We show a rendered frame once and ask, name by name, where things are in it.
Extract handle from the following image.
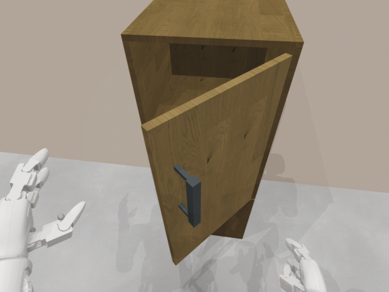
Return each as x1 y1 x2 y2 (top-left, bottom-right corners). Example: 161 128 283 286
174 164 201 228

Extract robot left hand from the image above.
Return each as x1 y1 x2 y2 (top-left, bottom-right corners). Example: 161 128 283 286
0 148 86 260

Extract robot right hand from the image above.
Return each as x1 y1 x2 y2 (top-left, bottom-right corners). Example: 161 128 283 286
280 238 327 292

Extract robot left forearm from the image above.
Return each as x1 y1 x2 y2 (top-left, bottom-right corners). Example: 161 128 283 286
0 257 34 292

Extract cupboard door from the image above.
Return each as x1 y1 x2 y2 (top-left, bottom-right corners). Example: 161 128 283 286
141 53 292 265

